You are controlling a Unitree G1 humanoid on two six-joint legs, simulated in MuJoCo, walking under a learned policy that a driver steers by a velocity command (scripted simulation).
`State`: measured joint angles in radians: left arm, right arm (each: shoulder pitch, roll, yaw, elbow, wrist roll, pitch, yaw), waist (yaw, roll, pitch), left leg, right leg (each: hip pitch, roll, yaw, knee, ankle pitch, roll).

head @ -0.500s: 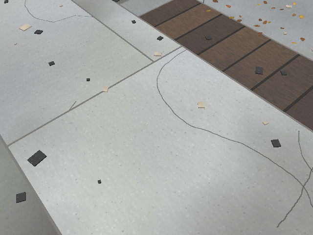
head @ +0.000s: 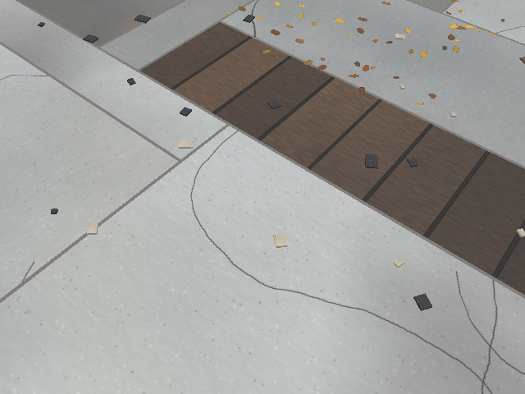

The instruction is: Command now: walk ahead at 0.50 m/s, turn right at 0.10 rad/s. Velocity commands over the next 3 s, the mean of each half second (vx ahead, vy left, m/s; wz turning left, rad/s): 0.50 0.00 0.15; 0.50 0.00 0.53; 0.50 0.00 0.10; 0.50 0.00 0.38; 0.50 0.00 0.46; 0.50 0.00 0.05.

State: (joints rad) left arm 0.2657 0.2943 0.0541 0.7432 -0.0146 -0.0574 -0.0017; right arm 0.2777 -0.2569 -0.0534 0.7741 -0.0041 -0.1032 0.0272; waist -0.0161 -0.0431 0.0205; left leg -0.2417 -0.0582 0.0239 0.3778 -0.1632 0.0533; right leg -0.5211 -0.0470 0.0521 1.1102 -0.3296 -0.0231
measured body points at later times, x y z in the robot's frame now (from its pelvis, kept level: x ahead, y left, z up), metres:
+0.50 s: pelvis +0.27 -0.07 +0.00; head +0.29 -0.08 +0.45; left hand +0.35 +0.22 -0.10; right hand +0.39 -0.34 -0.12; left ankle +0.24 +0.09 -0.66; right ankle +0.30 -0.16 -0.74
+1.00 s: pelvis +0.52 +0.05 -0.01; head +0.55 +0.07 +0.44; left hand +0.53 +0.36 -0.12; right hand +0.75 -0.16 -0.11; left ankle +0.54 +0.12 -0.74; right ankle +0.52 -0.13 -0.65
